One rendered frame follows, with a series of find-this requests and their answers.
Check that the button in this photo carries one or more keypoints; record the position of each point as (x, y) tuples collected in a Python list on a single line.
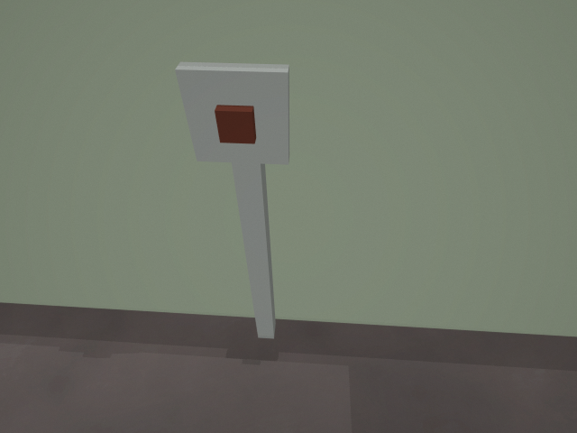
[(235, 124)]

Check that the panel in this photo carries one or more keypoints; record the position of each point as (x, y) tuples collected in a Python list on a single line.
[(203, 86)]

